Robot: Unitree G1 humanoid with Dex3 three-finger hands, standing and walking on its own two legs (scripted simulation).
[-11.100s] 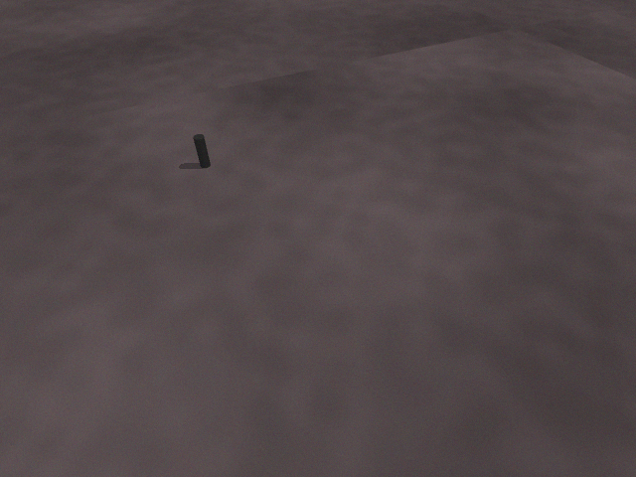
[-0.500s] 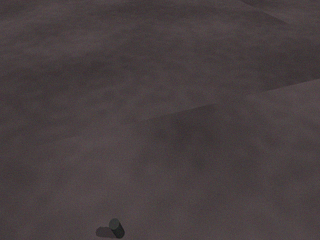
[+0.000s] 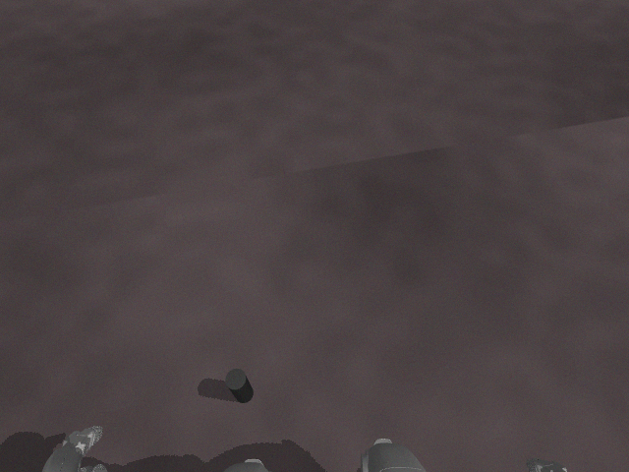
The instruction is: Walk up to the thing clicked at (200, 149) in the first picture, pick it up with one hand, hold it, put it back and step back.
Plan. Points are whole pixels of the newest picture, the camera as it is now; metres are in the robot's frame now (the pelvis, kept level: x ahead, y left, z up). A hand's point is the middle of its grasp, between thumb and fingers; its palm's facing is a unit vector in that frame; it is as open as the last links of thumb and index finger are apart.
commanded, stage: walk up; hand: left
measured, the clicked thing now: (240, 386) +0.38 +0.19 -0.66
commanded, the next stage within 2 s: none
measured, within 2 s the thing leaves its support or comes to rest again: neither
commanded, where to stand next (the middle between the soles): +0.03 -0.01 m, yaw -2 degrees
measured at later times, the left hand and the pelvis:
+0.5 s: hand out of the picture +0.05 +0.25 -0.12, palm faces -0.10 -0.90 -0.42, open 7.3 cm; pelvis -0.02 -0.03 +0.02, yaw -5 degrees
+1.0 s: hand out of the picture +0.08 +0.24 -0.13, palm faces -0.03 -0.94 -0.35, open 7.3 cm; pelvis -0.02 -0.01 +0.02, yaw -2 degrees
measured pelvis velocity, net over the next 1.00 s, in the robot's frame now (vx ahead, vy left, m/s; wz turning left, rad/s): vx -0.02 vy -0.01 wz -0.03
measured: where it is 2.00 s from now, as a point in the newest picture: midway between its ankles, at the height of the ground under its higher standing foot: outside the picture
